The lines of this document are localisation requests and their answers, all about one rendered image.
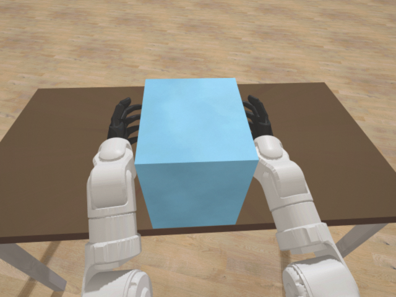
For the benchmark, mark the carton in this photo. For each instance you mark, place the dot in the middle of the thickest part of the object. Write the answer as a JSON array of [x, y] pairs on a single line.
[[195, 155]]

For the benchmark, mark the robot left upper arm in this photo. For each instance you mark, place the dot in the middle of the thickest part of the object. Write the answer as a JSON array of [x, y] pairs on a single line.
[[119, 283]]

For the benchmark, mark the robot left hand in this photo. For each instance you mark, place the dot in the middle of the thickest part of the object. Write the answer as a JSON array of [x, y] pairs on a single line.
[[119, 121]]

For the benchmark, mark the robot right upper arm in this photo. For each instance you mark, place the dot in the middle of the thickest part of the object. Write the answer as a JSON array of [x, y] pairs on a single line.
[[323, 276]]

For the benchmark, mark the table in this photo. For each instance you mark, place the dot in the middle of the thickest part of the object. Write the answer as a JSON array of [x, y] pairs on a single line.
[[46, 158]]

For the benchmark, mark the robot left forearm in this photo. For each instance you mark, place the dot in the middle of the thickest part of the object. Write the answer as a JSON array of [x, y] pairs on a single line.
[[111, 206]]

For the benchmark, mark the robot right hand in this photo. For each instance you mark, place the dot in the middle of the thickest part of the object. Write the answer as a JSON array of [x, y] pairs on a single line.
[[260, 125]]

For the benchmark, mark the robot right forearm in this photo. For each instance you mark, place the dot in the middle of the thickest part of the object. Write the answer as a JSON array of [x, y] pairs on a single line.
[[299, 228]]

